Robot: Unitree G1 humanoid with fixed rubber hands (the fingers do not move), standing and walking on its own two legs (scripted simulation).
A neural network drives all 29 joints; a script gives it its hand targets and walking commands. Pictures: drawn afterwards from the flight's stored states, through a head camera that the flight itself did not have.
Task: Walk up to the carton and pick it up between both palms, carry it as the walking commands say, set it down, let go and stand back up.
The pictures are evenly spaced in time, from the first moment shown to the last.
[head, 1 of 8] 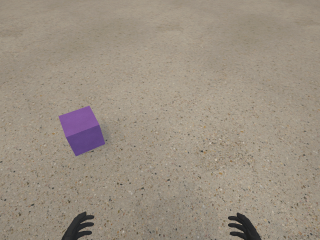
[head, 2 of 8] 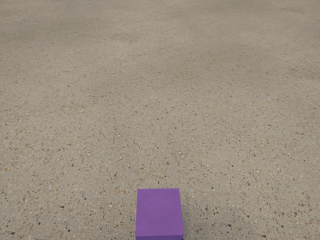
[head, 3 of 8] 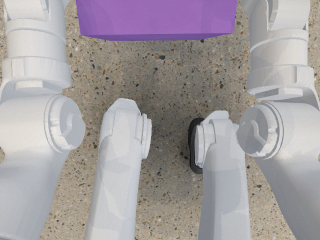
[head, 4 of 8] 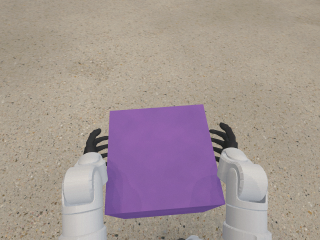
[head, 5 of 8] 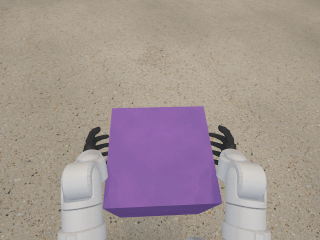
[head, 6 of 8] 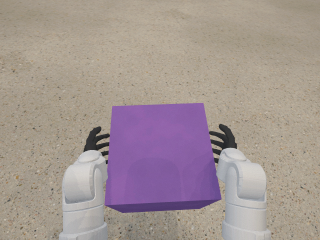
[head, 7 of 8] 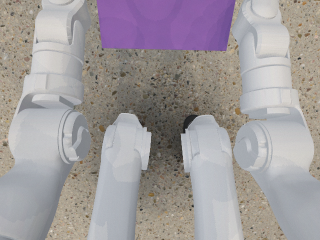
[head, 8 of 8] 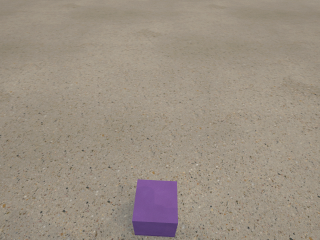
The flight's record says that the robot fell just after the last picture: no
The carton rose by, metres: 0.68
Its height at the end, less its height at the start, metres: +0.00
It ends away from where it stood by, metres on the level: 1.14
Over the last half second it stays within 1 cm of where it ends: yes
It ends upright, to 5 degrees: yes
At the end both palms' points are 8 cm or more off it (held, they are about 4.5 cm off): yes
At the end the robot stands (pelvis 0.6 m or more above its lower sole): yes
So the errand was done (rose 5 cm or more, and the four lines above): yes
